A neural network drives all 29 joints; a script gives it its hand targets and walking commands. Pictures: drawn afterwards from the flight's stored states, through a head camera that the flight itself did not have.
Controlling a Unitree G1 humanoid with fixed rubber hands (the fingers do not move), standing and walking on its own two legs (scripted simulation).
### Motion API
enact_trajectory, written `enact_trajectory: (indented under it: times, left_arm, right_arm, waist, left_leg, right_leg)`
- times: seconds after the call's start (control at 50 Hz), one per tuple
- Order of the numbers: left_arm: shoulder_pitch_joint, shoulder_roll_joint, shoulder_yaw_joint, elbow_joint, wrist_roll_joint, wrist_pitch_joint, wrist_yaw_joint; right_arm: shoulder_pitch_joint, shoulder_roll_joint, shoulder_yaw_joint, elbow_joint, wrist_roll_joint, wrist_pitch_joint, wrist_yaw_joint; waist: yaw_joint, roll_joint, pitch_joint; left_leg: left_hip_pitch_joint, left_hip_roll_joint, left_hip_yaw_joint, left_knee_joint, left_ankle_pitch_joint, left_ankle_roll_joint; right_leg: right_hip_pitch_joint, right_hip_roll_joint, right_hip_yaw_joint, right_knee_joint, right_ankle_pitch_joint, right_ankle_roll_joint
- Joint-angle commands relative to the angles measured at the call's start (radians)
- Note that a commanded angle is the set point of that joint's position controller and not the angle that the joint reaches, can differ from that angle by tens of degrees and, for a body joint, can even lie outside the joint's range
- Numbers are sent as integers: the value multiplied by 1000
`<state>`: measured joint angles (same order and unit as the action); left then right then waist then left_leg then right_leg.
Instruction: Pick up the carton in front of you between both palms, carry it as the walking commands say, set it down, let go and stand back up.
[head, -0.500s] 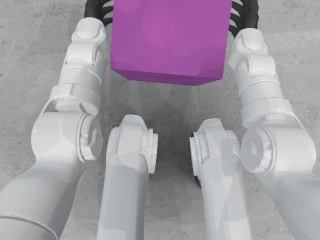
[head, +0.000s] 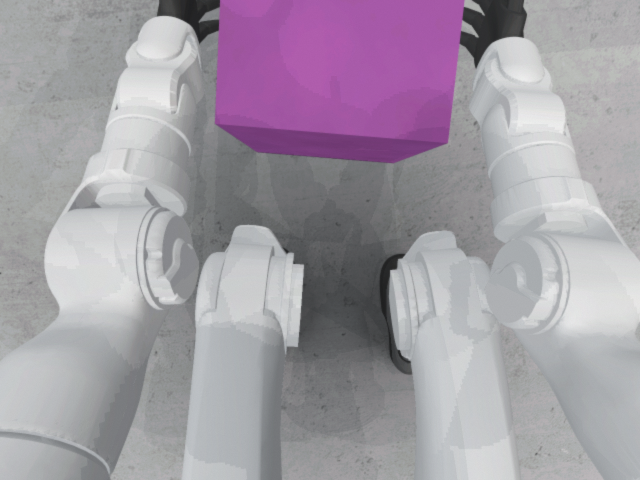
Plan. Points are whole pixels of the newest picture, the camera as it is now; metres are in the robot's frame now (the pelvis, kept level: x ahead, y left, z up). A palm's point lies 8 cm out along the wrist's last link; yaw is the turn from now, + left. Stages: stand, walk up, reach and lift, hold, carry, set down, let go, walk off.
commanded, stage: set down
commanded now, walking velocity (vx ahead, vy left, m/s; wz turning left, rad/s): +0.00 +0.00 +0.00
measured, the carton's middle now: (334, 62) +0.51 +0.03 -0.24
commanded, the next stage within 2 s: let go in 1.42 s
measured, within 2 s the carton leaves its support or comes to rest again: rests again in 0.16 s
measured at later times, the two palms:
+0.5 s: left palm (137, 10) +0.53 +0.23 -0.16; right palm (533, 40) +0.52 -0.16 -0.15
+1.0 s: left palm out of the picture +0.53 +0.23 +0.01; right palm out of the picture +0.52 -0.16 +0.01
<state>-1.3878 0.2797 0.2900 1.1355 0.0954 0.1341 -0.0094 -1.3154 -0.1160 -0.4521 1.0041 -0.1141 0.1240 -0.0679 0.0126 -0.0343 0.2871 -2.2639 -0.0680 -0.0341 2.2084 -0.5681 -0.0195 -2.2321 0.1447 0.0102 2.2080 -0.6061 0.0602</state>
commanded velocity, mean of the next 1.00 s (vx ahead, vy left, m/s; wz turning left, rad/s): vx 0.00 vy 0.00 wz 0.00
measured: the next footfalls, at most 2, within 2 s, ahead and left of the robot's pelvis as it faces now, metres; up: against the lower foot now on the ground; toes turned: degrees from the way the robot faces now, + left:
none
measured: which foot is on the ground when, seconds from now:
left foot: down 0.00-1.00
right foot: down 0.00-1.00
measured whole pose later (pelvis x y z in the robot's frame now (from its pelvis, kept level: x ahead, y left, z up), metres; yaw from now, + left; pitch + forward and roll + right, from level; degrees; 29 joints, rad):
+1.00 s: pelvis +0.01 +0.00 +0.13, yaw +0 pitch +46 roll -2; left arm -1.15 0.37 0.21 0.91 -0.08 0.13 0.00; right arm -1.07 -0.19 -0.25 0.78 0.08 0.14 -0.13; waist -0.01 -0.01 -0.02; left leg -2.06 -0.04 -0.03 1.76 -0.50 0.00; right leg -2.03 0.07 0.01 1.76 -0.53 0.03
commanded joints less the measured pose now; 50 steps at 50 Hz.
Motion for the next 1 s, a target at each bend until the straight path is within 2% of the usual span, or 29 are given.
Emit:
enact_trajectory:
  times: [0.0, 0.04, 0.06, 0.08, 0.12, 0.14, 0.16, 0.2, 0.28, 0.38, 0.44, 0.52, 0.64, 0.78, 0.98]
  left_arm:
    - [-380, -611, -169, -27, -25, -16, -169]
    - [-364, -526, -151, -20, -24, -29, -151]
    - [-342, -423, -123, -9, -18, -40, -128]
    - [-311, -292, -92, -3, -19, -52, -97]
    - [-201, 103, -26, 7, -38, -90, 4]
    - [-186, 219, -29, 10, -67, -107, 43]
    - [-196, 245, -52, 16, -101, -119, 60]
    - [-223, 262, -100, 8, -169, -142, 69]
    - [-267, 247, -200, -71, -286, -164, 59]
    - [-223, 286, -244, -144, -363, -146, 60]
    - [-176, 295, -227, -199, -352, -123, 65]
    - [-127, 292, -171, -308, -293, -71, 70]
    - [-56, 220, -109, -251, -214, -40, 48]
    - [-30, 200, -84, -233, -182, -57, 28]
    - [12, 221, -61, -371, -167, -17, 5]
  right_arm:
    - [-418, 594, 240, 28, 14, 9, 175]
    - [-395, 515, 223, 33, 13, 0, 157]
    - [-365, 418, 192, 41, 5, -9, 135]
    - [-325, 288, 162, 49, 4, -22, 106]
    - [-211, -87, 121, 46, 35, -60, 13]
    - [-187, -189, 131, 46, 73, -78, -24]
    - [-195, -215, 147, 51, 114, -89, -43]
    - [-214, -234, 193, 42, 187, -108, -55]
    - [-246, -234, 297, -19, 292, -134, -49]
    - [-194, -274, 325, -124, 344, -122, -69]
    - [-148, -276, 313, -197, 339, -99, -84]
    - [-105, -259, 285, -312, 308, -51, -100]
    - [-26, -186, 220, -244, 233, -17, -89]
    - [-3, -171, 187, -226, 191, -32, -71]
    - [43, -176, 195, -368, 192, 5, -63]
  waist:
    - [14, 21, -729]
    - [13, 24, -742]
    - [13, 28, -746]
    - [10, 28, -761]
    - [9, 28, -810]
    - [10, 31, -837]
    - [14, 37, -861]
    - [12, 46, -907]
    - [1, 60, -1029]
    - [-15, 67, -1261]
    - [-11, 80, -1386]
    - [2, 87, -1477]
    - [-11, 76, -1193]
    - [-18, 84, -1224]
    - [-13, 92, -1436]
  left_leg:
    - [348, -27, 19, -180, 179, 41]
    - [363, -17, 25, -177, 178, 30]
    - [372, -8, 29, -176, 172, 20]
    - [392, 1, 32, -177, 173, 13]
    - [442, 21, 40, -182, 179, 0]
    - [459, 29, 35, -181, 192, -3]
    - [470, 35, 28, -180, 211, -2]
    - [491, 46, 13, -163, 266, 2]
    - [563, 56, -2, -138, 375, 12]
    - [703, 59, 11, -140, 420, 9]
    - [791, 51, 25, -167, 408, 10]
    - [857, 31, 54, -243, 360, 15]
    - [691, 25, 54, -368, 260, 16]
    - [724, 21, 48, -480, 290, 6]
    - [967, 3, 63, -645, 387, 0]
  right_leg:
    - [249, 14, -56, -169, 168, -43]
    - [275, 6, -60, -169, 170, -35]
    - [293, -1, -63, -169, 166, -28]
    - [314, -10, -66, -169, 169, -19]
    - [363, -38, -66, -170, 176, 1]
    - [387, -48, -60, -170, 188, 5]
    - [394, -57, -55, -168, 207, 5]
    - [383, -67, -46, -154, 260, 3]
    - [397, -82, -40, -136, 354, -3]
    - [523, -85, -56, -143, 391, -12]
    - [583, -77, -72, -172, 374, -16]
    - [632, -57, -92, -247, 320, -25]
    - [514, -53, -80, -371, 229, -22]
    - [541, -53, -77, -480, 268, -18]
    - [722, -44, -90, -655, 335, -11]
